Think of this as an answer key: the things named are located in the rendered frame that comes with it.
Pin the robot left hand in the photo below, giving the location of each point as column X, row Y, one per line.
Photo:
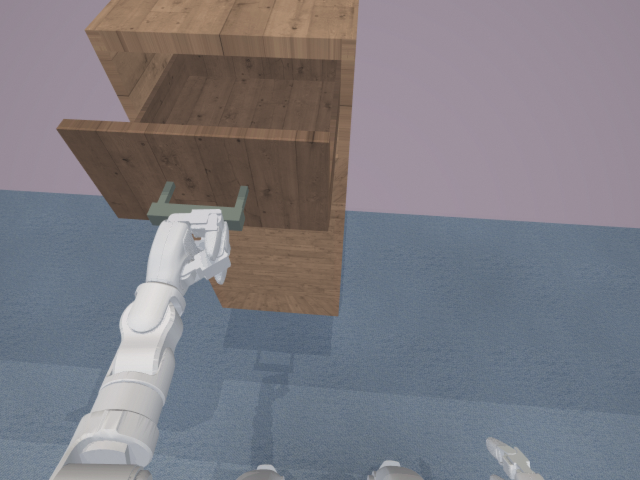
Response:
column 174, row 246

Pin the robot left shin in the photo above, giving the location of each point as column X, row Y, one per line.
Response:
column 266, row 466

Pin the robot shin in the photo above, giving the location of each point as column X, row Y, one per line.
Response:
column 266, row 466
column 390, row 463

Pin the robot left forearm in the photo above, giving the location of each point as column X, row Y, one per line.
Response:
column 122, row 425

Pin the drawer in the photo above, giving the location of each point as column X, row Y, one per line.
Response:
column 214, row 123

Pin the robot right shin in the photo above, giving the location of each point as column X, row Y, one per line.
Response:
column 390, row 463

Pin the cabinet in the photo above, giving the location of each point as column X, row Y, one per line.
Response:
column 272, row 269

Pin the robot right hand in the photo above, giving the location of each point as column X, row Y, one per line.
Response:
column 514, row 462

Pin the handle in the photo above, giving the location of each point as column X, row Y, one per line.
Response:
column 160, row 211

